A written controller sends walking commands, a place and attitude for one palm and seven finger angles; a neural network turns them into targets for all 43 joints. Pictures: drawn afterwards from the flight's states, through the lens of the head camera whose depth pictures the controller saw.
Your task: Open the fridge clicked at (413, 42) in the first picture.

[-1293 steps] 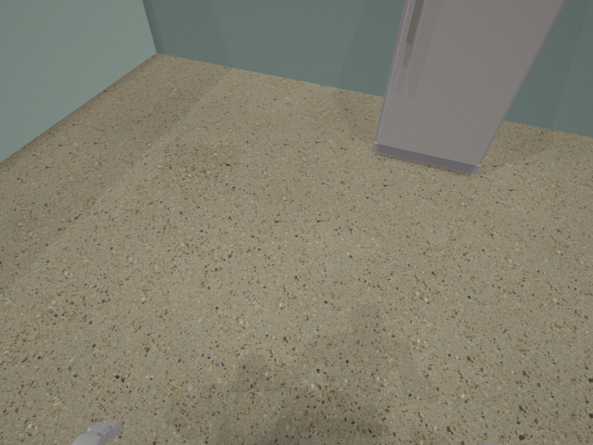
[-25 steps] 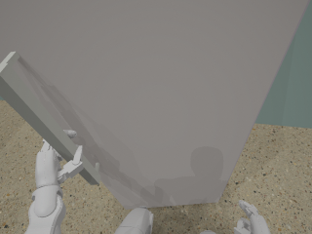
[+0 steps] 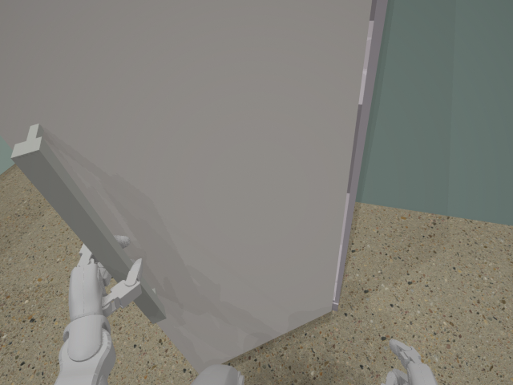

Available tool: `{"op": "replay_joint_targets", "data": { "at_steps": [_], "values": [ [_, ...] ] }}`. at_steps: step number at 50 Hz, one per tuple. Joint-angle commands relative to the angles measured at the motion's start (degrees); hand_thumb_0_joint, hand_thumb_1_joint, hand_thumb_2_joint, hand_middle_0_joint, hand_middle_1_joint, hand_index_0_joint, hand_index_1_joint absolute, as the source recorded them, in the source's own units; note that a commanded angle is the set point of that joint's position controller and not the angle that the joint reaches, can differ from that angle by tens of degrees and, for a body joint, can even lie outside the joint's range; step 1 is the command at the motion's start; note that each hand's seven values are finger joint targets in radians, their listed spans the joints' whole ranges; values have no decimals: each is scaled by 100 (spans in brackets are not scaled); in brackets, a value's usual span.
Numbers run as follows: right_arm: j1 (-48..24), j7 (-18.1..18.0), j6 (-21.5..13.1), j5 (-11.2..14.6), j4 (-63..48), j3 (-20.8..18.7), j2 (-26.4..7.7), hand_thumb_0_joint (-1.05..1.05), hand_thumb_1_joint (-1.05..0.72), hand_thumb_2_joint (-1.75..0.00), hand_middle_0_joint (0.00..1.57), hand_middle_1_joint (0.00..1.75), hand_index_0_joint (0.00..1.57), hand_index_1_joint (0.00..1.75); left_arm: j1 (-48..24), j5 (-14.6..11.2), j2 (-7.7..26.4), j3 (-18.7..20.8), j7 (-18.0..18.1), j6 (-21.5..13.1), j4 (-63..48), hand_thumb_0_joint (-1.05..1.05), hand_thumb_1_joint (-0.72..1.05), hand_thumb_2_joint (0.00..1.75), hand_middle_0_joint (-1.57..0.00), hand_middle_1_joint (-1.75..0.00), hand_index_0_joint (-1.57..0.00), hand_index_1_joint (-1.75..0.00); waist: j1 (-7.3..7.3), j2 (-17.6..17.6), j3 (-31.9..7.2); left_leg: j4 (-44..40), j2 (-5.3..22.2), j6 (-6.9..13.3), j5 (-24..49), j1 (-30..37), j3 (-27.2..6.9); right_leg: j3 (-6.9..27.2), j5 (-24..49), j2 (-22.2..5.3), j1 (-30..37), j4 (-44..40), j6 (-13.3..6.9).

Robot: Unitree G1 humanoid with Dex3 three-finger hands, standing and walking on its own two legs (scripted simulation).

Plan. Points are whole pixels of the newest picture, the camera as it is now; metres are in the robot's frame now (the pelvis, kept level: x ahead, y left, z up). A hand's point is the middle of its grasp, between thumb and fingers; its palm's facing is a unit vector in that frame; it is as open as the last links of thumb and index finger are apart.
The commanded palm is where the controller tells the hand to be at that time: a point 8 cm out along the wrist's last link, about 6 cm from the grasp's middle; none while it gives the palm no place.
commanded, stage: walk backward, drawing the door open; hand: left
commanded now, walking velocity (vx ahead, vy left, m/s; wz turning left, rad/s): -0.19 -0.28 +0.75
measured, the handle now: (112, 245) +0.31 +0.24 +0.09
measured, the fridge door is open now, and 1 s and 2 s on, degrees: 41 85 76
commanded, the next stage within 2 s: stop walking and hold the door back in 0.56 s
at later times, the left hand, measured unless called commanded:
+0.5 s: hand out of the picture +0.09 +0.02 +0.06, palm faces +0.48 -0.83 -0.29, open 7.3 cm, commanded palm +0.04 +0.05 +0.04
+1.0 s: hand out of the picture +0.05 -0.08 +0.07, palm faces +0.61 -0.72 -0.34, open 7.3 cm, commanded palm +0.01 -0.01 +0.05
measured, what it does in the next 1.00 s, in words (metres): steps to the right, turning left: left foot, then right foot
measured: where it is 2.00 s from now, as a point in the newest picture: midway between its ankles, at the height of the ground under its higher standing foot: outside the picture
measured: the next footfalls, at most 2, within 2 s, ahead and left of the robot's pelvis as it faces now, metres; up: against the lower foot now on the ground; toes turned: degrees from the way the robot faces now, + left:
left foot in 0.18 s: -0.10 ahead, +0.08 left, +0.00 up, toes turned +10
right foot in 0.42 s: -0.06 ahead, -0.31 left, +0.00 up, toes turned +16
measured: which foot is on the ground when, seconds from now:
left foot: up 0.00-0.16, down 0.18-0.42, up 0.44-0.88, down 0.90-1.00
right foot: down 0.00-0.14, up 0.16-0.40, down 0.42-0.88, up 0.90-1.00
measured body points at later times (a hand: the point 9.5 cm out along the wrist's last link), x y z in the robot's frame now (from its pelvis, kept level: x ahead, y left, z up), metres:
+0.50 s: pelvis -0.11 -0.23 +0.00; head -0.04 -0.25 +0.44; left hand +0.06 +0.06 +0.08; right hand +0.09 -0.42 -0.14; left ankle -0.18 -0.03 -0.65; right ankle -0.09 -0.32 -0.73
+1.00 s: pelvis -0.16 -0.43 +0.01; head -0.10 -0.45 +0.45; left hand +0.02 -0.05 +0.09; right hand +0.13 -0.48 -0.10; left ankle -0.22 -0.29 -0.73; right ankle -0.11 -0.49 -0.64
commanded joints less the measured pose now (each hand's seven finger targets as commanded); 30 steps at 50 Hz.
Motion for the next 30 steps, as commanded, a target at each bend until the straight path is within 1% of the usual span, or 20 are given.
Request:
{"op": "replay_joint_targets", "data": {
  "at_steps": [1, 3, 5, 6, 7, 8, 9, 10, 11, 12, 13, 15, 18, 19, 20, 21, 22, 24, 27, 30],
  "values": [
    [-539, -130, -378, -59, -989, -25, -328, 0, -90, -90, 20, 30, 20, 30, -436, 424, 1123, 162, -224, -604, -1097, 0, 90, 90, -45, -140, -45, -140, -53, -1164, -612, -601, -50, 137, -543, 1081, 887, 401, -2679, -1078, -24, -2776, 576],
    [-471, -150, -369, -26, -1023, -6, -372, 0, -90, -90, 20, 30, 20, 30, -226, 372, 904, 12, -198, -631, -1231, 0, 90, 90, -45, -140, -45, -140, -38, -1344, -630, -1810, -60, 225, -962, 1524, 1369, 95, -2680, -1015, 481, -3116, 942],
    [-204, -121, -472, 40, -1048, -101, -420, 0, -90, -90, 20, 30, 20, 30, -462, 408, 872, -25, -170, -652, -1822, 0, 90, 90, -45, -140, -45, -140, -240, -1862, -813, -3398, -35, 411, -1436, 2917, 1784, -748, -1544, -538, 529, -3088, 1908],
    [114, -136, -549, 78, -968, -66, -432, 0, -90, -90, 20, 30, 20, 30, -525, 405, 841, -43, -217, -661, -1876, 0, 90, 90, -45, -140, -45, -140, -513, -1217, -628, -5286, 168, 603, -1289, 3420, 1566, -1208, -812, 18, 442, -2077, 2355],
    [103, -127, -616, 11, -984, 6, -520, 0, -90, -90, 20, 30, 20, 30, -341, 325, 831, -94, -295, -695, -1862, 0, 90, 90, -45, -140, -45, -140, -713, 1485, -209, -7737, 1040, 844, -163, 3048, 558, -1003, -432, 480, 536, 1547, 2354],
    [-290, -37, -616, -266, -1476, -23, -455, 0, -90, -90, 20, 30, 20, 30, 74, 484, 983, -132, -271, -838, -1952, 0, 90, 90, -45, -140, -45, -140, -295, 2385, 68, -6598, 2851, 1397, 575, 1579, -2056, 940, -2013, -32, -240, 4524, 1300],
    [-372, -24, -606, -303, -1518, -134, -482, 0, -90, -90, 20, 30, 20, 30, 153, 655, 1198, -40, -333, -818, -2363, 0, 90, 90, -45, -140, -45, -140, 21, 1294, 251, -6631, 3510, 1833, 1152, 1064, -3338, 1667, -2136, -7, -673, 5079, 988],
    [-722, -32, -526, -67, -1573, -398, -1007, 0, -90, -90, 20, 30, 20, 30, -28, 519, 1608, 371, -395, -820, -3287, 0, 90, 90, -45, -140, -45, -140, 216, 790, -224, -6690, 3507, 1849, 1627, 1813, -3004, 1612, -1881, 169, -955, 4740, 732],
    [-575, -4, -472, -3, -1571, -670, -1207, 0, -90, -90, 20, 30, 20, 30, 588, 506, 1127, 274, -412, -830, -2739, 0, 90, 90, -45, -140, -45, -140, 258, 426, -446, -5900, 3020, 1582, 1981, 2578, -2417, 1322, -1903, 285, -1646, 4135, 1043],
    [-174, 53, -717, -42, -1454, -571, -893, 0, -90, -90, 20, 30, 20, 30, -21, 430, 1129, 154, -605, -938, -2945, 0, 90, 90, -45, -140, -45, -140, 157, 1929, -169, -6068, 2678, 1790, 973, 2638, -2450, 994, -1554, 325, -2085, 4199, 1177],
    [-329, 18, -812, -70, -1243, -384, -721, 0, -90, -90, 20, 30, 20, 30, -124, 423, 690, -411, -675, -927, -2560, 0, 90, 90, -45, -140, -45, -140, 30, 1765, 627, -5995, 2468, 1644, 1215, 2084, -2310, 1217, -1467, 1, -1862, 3632, 1105],
    [127, -30, -780, -95, -943, -442, -806, 0, -90, -90, 20, 30, 20, 30, -108, 402, 555, -418, -583, -747, -2103, 0, 90, 90, -45, -140, -45, -140, -35, 1206, 124, -5491, 1868, 1037, 2066, 2270, -1353, 728, -1595, 337, -268, 1446, 1043],
    [104, -52, -1012, -72, -915, -505, -726, 0, -90, -90, 20, 30, 20, 30, -517, 401, 538, -473, -549, -833, -2449, 0, 90, 90, -45, -140, -45, -140, -63, 1320, -757, -5157, 1427, 720, 1823, 2531, -1258, 246, -1272, 585, 1217, -886, 965],
    [114, -60, -1004, -20, -850, -468, -584, 0, -90, -90, 20, 30, 20, 30, -546, 420, 722, -366, -530, -874, -2423, 0, 90, 90, -45, -140, -45, -140, -77, 861, -881, -4851, 1056, 553, 909, 2182, -963, 270, -450, 364, 1913, -1637, 936],
    [106, -50, -945, 86, -854, -426, -362, 0, -90, -90, 20, 30, 20, 30, -624, 426, 964, -238, -540, -872, -2485, 0, 90, 90, -45, -140, -45, -140, -98, -58, -885, -3780, 485, 296, -292, 1560, -150, 635, 316, -317, 2313, -1830, 663],
    [-367, -49, -892, 149, -954, -419, -180, 0, -90, -90, 20, 30, 20, 30, -759, 464, 1371, 111, -515, -851, -2655, 0, 90, 90, -45, -140, -45, -140, 89, -1644, -759, -1564, 234, 153, -1418, 359, 276, 1658, 1192, -1522, 2035, -1586, 41],
    [-711, -81, -1058, 142, -914, -412, -203, 0, -90, -90, 20, 30, 20, 30, -705, 488, 1433, 252, -486, -816, -2700, 0, 90, 90, -45, -140, -45, -140, 312, -1549, -834, 146, 141, 189, -1858, 60, -22, 2398, 2198, -2257, 1393, -1445, -457],
    [-536, -220, -1096, 13, -647, -537, -381, 0, -90, -90, 20, 30, 20, 30, -417, 390, 1081, -25, -596, -754, -2061, 0, 90, 90, -45, -140, -45, -140, 160, -1391, -471, 718, 464, 114, -1461, 137, -91, 1986, 2810, -1958, 1228, -1019, -684],
    [-634, -241, -930, -68, -633, -278, -129, 0, -90, -90, 20, 30, 20, 30, -916, 454, 761, -382, -653, -1052, -1929, 0, 90, 90, -45, -140, -45, -140, 61, -1253, -334, -308, 654, 40, -1108, 212, 389, 604, 2942, -1576, 1812, -767, -534],
    [-601, -309, -801, -100, -864, -279, -197, 0, -90, -90, 20, 30, 20, 30, -796, 434, 756, -412, -613, -990, -1934, 0, 90, 90, -45, -140, -45, -140, 158, -1342, -565, -1263, 584, 85, -1053, 647, 818, 571, 2714, -1490, 2041, -1009, -495]
  ]
}}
